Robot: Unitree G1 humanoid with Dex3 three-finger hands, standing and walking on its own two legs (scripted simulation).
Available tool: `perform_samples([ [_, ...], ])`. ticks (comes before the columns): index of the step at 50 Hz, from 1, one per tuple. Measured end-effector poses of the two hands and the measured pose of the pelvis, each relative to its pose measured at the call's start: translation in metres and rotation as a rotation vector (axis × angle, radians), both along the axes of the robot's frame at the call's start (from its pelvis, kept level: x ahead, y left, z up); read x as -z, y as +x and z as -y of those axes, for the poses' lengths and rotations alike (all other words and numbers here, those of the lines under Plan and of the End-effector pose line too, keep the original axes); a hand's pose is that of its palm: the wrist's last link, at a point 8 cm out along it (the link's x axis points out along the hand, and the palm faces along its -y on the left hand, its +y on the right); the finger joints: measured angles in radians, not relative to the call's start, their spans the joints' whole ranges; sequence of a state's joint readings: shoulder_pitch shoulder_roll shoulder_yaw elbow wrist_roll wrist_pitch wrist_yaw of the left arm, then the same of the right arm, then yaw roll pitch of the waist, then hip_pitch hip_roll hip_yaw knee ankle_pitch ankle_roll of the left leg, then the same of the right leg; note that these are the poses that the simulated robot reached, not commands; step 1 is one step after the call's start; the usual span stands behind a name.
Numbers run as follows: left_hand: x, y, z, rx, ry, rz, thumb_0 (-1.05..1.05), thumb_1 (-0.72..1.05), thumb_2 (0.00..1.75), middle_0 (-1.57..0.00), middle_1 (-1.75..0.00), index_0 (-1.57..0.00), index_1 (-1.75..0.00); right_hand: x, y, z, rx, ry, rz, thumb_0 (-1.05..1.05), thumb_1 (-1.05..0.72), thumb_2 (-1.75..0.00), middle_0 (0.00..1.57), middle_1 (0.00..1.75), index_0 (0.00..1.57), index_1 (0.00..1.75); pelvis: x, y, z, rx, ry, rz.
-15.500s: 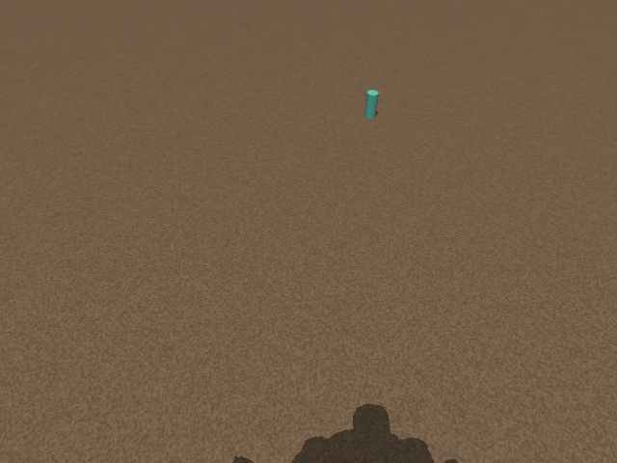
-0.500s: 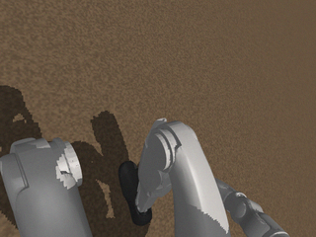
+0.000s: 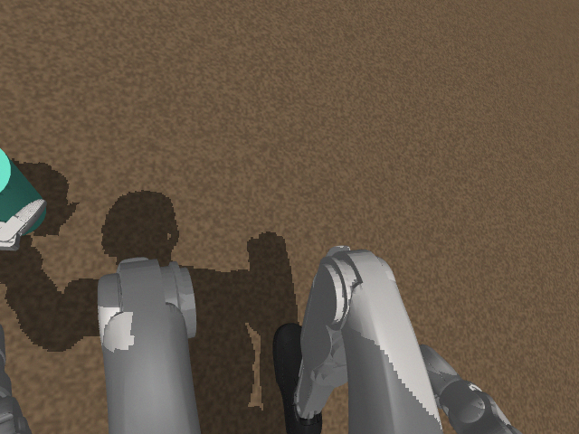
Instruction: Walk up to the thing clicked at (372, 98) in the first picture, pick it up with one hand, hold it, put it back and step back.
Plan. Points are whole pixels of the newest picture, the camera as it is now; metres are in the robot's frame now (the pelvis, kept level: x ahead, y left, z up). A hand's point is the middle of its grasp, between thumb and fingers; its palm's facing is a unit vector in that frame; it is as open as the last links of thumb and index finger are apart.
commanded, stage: settle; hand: left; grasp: from the side
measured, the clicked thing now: out of the picture +0.39 +0.34 -0.10
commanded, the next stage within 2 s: lift in 1.24 s
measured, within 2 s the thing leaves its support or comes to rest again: neither
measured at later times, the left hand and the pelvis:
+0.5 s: hand out of the picture +0.39 +0.33 -0.01, palm faces +0.41 -0.91 -0.04, open 9.9 cm; pelvis +0.02 -0.01 +0.03, yaw +5 degrees
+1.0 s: hand out of the picture +0.39 +0.32 +0.03, palm faces +0.42 -0.91 -0.04, open 9.9 cm; pelvis +0.02 -0.02 +0.06, yaw +7 degrees
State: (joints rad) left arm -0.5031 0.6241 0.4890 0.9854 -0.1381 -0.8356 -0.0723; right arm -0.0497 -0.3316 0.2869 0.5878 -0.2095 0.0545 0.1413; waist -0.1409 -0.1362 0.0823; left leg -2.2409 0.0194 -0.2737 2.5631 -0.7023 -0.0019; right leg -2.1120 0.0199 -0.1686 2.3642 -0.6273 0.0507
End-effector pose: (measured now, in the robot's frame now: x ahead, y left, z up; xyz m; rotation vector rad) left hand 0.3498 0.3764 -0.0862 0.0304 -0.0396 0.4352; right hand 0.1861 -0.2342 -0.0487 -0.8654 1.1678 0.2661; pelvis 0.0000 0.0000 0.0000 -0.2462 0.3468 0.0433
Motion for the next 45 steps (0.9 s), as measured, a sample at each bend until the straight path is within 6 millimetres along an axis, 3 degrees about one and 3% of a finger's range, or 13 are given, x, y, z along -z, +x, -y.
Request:
perform_samples([
  [10,-0.039,-0.006,-0.003,0.004,0.016,-0.033,-0.02,-0.39,1.08,-0.71,-1.06,-0.73,-1.09,0.012,0.016,0.001,0.095,0.099,0.025,0.00,-0.89,-0.90,0.21,0.30,0.20,0.30,-0.015,0.008,0.006,-0.024,0.041,-0.096],
  [23,-0.078,0.003,0.005,0.010,0.002,-0.034,-0.02,-0.40,1.09,-0.72,-1.05,-0.74,-1.08,0.017,0.022,0.015,0.201,0.149,0.048,0.00,-0.89,-0.90,0.20,0.30,0.20,0.30,-0.029,0.016,0.013,-0.043,0.083,-0.165],
  [45,-0.113,0.001,0.014,-0.002,-0.015,-0.062,-0.02,-0.41,1.10,-0.73,-1.04,-0.75,-1.08,-0.002,0.022,0.020,0.264,0.181,0.097,0.00,-0.90,-0.90,0.20,0.30,0.20,0.30,-0.054,0.016,0.017,-0.058,0.117,-0.200],
])
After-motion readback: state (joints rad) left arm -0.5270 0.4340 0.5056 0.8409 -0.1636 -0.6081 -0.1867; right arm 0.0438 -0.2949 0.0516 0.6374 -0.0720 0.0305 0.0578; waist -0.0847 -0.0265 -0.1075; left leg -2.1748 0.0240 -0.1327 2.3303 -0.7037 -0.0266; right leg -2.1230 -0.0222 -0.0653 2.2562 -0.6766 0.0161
